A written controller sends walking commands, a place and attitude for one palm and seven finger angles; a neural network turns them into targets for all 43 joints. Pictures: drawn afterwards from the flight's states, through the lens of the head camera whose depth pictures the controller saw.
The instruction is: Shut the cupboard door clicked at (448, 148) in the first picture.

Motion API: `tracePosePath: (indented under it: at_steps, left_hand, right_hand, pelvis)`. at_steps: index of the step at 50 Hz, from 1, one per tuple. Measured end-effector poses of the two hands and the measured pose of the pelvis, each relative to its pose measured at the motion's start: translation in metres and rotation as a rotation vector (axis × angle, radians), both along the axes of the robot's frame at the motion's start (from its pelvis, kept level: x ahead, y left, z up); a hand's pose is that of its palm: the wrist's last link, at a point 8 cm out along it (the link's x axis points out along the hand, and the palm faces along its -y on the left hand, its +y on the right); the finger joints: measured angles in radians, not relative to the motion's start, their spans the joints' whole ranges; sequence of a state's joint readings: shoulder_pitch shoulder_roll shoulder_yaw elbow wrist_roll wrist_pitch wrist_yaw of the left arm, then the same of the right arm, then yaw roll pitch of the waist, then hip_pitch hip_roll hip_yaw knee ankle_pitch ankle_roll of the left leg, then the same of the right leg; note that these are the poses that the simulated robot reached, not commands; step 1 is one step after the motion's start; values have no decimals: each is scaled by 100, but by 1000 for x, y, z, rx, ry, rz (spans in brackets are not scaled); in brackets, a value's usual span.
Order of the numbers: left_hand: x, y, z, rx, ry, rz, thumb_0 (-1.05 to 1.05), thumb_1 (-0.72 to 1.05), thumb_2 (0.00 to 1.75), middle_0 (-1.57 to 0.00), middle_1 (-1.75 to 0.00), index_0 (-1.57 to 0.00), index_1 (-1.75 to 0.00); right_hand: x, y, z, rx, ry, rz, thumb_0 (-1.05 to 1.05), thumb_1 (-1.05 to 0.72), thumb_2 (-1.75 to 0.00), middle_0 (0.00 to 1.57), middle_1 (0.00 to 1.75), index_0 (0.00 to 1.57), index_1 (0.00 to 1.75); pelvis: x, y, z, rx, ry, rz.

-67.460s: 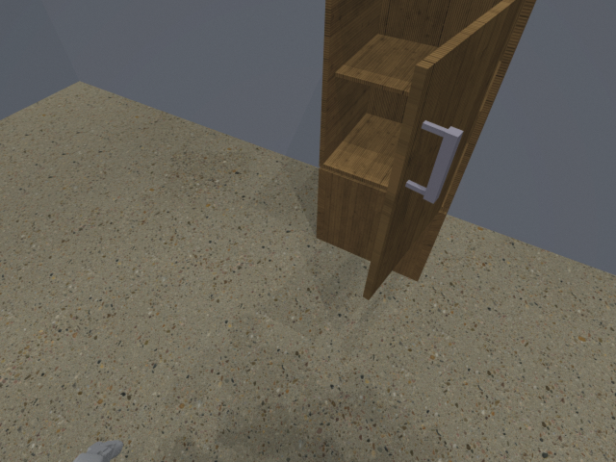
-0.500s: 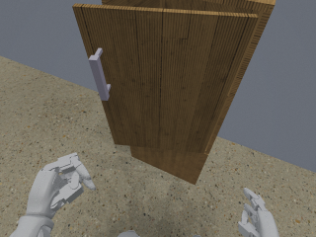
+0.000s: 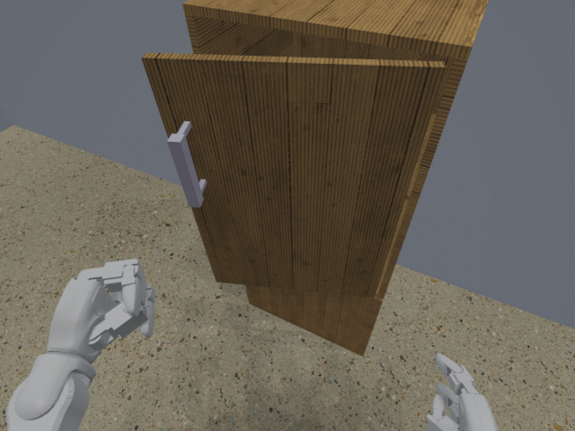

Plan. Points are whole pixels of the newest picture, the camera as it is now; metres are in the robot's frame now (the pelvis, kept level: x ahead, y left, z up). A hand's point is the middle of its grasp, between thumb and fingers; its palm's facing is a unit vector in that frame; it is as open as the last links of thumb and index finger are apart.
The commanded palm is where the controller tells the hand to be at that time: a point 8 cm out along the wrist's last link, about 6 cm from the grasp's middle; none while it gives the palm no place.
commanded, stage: raise the hand and make a fist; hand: left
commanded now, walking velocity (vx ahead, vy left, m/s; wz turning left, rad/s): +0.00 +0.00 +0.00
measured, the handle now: (191, 165) +0.50 +0.21 +0.10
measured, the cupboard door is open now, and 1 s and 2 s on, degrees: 19 19 19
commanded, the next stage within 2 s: bring the fist close to the handle in 0.30 s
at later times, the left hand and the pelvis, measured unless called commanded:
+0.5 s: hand (140, 319) +0.22 +0.19 +0.11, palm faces +0.01 -1.00 -0.06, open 3.1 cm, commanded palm +0.21 +0.24 +0.11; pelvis -0.01 +0.00 +0.00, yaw +0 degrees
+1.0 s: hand (172, 244) +0.33 +0.19 +0.11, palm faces -0.01 -1.00 -0.04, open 3.1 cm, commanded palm +0.31 +0.24 +0.11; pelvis -0.01 +0.00 +0.00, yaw -1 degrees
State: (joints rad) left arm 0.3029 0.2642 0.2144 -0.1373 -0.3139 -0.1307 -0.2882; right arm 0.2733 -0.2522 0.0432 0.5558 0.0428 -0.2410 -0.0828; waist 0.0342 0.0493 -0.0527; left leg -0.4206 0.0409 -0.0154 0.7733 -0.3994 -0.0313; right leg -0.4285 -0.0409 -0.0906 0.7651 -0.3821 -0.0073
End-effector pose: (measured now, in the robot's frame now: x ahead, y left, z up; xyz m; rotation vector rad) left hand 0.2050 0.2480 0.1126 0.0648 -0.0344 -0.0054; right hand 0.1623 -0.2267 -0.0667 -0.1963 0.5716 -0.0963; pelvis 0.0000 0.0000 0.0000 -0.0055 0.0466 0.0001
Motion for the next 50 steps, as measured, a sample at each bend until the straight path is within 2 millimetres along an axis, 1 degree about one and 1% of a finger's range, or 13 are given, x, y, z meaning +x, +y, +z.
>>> tracePosePath:
  at_steps: [5,10,21,24,28,33,39,50]
  left_hand:
    - [-2,-4,-5,-9,23,-4,2,90,90,-130,-150,-130,-150]
    - [-7,-5,-5,-6,5,6,2,90,90,-130,-150,-130,-150]
    - [-12,-1,-6,0,7,9,2,90,90,-131,-150,-130,-150]
    - [-11,-1,-5,-2,-1,9,2,90,90,-131,-150,-130,-150]
    - [2,0,-4,-4,-14,8,2,90,90,-131,-150,-130,-150]
    - [28,1,-5,-7,-6,-8,2,90,90,-131,-150,-130,-150]
    - [58,3,-2,-16,3,-11,2,90,90,-131,-150,-130,-150]
    - [102,-2,-5,-24,24,-8,2,90,90,-130,-150,-130,-150]
  right_hand:
    - [-5,-8,4,-15,-6,-19,1,-90,-90,20,30,20,30]
    - [-8,-10,6,-22,-13,-21,1,-90,-90,20,30,20,30]
    - [-10,2,5,-4,-20,-4,1,-90,-90,20,30,20,30]
    - [-10,5,4,-1,-21,2,1,-90,-90,20,30,20,30]
    - [-11,8,1,-4,-8,9,1,-90,-90,20,30,20,30]
    - [-15,7,-3,-9,17,-2,1,-90,-90,20,30,20,30]
    - [-23,0,-4,-17,47,-35,1,-90,-90,20,30,20,30]
    - [-37,-14,-11,-36,130,-77,1,-90,-90,20,30,20,30]
  pelvis:
    - [-2,0,2,4,-7,-6]
    - [-5,0,2,4,-14,-7]
    - [-10,3,2,1,-23,-5]
    - [-11,4,2,0,-24,-1]
    - [-14,5,1,0,-26,4]
    - [-16,5,2,2,-22,2]
    - [-14,5,4,6,-12,-9]
    - [-9,5,5,11,11,-20]
